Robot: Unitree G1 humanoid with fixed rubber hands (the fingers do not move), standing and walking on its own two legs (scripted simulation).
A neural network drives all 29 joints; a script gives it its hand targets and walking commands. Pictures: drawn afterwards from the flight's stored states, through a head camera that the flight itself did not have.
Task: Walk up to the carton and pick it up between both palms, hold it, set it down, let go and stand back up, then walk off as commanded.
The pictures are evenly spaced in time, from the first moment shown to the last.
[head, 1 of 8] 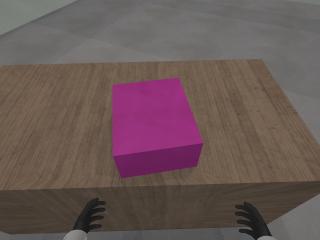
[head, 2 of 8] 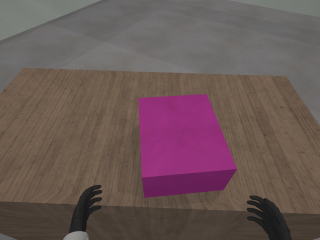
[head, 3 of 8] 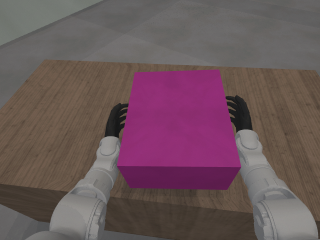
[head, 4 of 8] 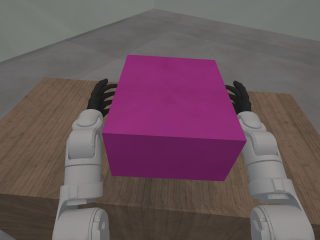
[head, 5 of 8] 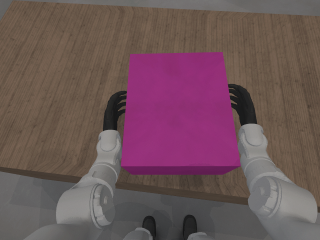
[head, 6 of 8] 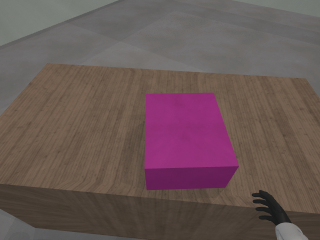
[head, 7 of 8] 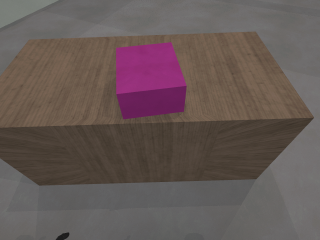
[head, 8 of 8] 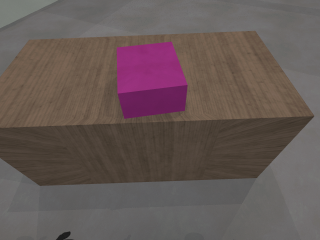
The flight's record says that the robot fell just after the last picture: no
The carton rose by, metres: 0.23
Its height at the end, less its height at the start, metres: +0.00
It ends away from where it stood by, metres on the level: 0.06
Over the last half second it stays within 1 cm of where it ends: yes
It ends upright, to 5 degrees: yes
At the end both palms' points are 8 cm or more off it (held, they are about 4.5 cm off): yes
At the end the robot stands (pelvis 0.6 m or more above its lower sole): yes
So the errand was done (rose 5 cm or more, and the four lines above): yes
